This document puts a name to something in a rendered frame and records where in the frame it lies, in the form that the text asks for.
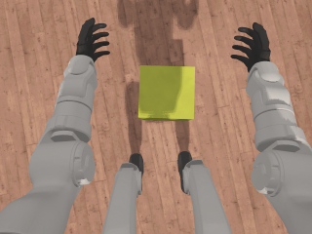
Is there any robot right upper arm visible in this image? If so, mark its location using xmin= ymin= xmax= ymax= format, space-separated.
xmin=251 ymin=149 xmax=312 ymax=234

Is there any carton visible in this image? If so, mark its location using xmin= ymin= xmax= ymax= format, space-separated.
xmin=137 ymin=65 xmax=195 ymax=122

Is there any robot left thigh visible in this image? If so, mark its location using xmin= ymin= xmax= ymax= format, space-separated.
xmin=101 ymin=168 xmax=142 ymax=234

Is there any robot right forearm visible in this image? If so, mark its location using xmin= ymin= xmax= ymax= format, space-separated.
xmin=246 ymin=61 xmax=312 ymax=155

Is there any robot left upper arm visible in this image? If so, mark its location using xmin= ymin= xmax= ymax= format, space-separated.
xmin=0 ymin=140 xmax=96 ymax=234

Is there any left robot hand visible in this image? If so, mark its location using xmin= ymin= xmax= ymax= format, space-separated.
xmin=75 ymin=18 xmax=110 ymax=63

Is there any right robot hand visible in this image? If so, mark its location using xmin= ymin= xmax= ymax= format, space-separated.
xmin=230 ymin=22 xmax=271 ymax=73

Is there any robot left shin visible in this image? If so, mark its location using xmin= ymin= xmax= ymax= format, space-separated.
xmin=114 ymin=162 xmax=138 ymax=179

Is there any robot left forearm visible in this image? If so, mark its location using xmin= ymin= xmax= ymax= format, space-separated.
xmin=28 ymin=55 xmax=98 ymax=183

